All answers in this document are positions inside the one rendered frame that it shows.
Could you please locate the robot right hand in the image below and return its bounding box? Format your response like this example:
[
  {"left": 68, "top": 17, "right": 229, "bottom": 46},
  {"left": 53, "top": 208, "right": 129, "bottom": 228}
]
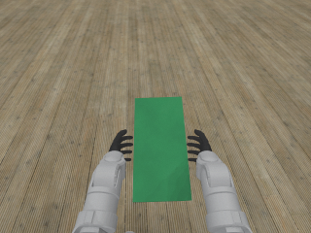
[{"left": 187, "top": 129, "right": 212, "bottom": 162}]

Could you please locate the robot left hand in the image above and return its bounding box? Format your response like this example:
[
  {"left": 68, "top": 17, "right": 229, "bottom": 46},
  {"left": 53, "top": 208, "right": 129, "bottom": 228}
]
[{"left": 109, "top": 129, "right": 133, "bottom": 162}]

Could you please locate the left robot forearm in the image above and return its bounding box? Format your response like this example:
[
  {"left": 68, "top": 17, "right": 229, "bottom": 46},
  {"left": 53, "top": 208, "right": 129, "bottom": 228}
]
[{"left": 72, "top": 150, "right": 126, "bottom": 233}]

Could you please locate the right robot forearm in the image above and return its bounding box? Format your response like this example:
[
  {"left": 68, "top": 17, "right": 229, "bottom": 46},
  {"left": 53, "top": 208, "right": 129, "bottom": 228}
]
[{"left": 196, "top": 150, "right": 253, "bottom": 233}]

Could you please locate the carton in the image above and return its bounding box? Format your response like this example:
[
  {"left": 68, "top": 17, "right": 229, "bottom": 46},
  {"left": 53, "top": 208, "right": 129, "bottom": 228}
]
[{"left": 132, "top": 96, "right": 192, "bottom": 203}]

